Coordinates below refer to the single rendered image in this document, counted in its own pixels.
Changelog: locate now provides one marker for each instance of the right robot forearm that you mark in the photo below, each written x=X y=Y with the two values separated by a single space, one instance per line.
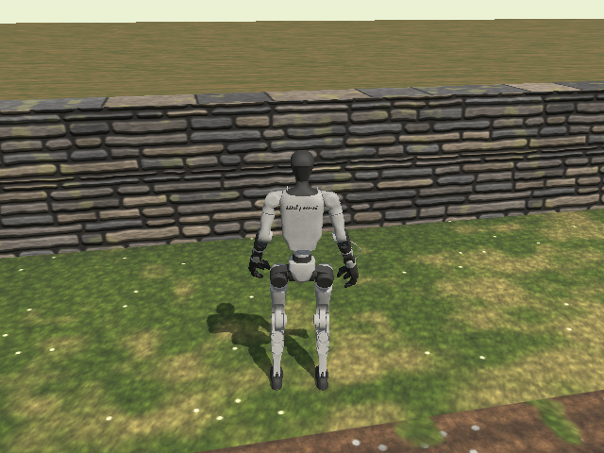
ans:
x=347 y=252

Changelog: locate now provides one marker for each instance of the right robot upper arm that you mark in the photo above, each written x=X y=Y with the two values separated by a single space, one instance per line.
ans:
x=332 y=201

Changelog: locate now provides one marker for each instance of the left robot hand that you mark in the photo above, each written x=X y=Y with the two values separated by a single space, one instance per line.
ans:
x=262 y=264

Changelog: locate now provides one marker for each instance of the robot left thigh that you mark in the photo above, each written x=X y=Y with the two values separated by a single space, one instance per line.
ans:
x=279 y=275

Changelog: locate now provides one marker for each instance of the right robot hand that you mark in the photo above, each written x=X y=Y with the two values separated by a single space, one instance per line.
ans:
x=351 y=272

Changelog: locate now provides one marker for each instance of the left robot upper arm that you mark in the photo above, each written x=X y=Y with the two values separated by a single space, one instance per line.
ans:
x=271 y=201

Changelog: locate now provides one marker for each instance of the robot left shin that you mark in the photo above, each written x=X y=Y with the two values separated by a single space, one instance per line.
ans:
x=277 y=344

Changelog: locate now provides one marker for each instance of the left robot forearm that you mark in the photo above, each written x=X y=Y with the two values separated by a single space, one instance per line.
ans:
x=258 y=249

